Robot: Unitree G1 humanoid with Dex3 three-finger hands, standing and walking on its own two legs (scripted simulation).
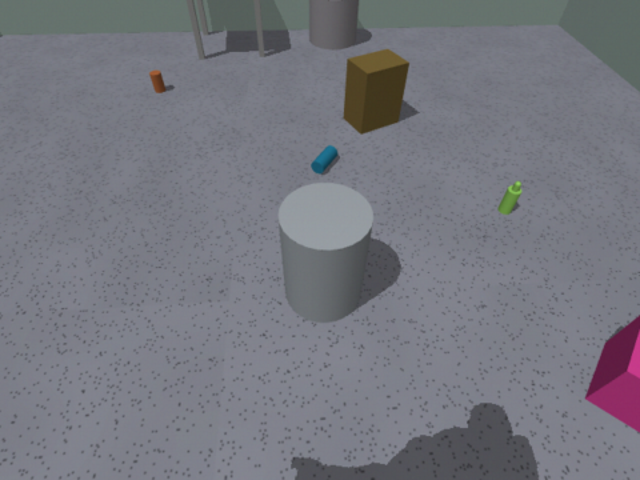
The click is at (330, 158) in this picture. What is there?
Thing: lying can
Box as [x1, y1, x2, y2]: [311, 146, 337, 173]
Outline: 334,147 327,146 312,162 311,167 315,172 322,172 335,157 337,152
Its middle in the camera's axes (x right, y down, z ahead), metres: +0.03 -0.43 +1.98
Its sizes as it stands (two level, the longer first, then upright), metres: 0.155 0.071 0.071
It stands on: the floor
